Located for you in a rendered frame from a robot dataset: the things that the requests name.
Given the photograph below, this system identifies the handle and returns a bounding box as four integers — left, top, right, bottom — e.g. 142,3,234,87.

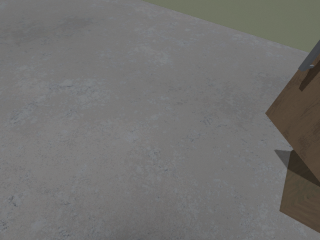
298,40,320,72

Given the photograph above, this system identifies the cupboard door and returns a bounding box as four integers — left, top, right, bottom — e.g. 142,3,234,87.
265,54,320,182

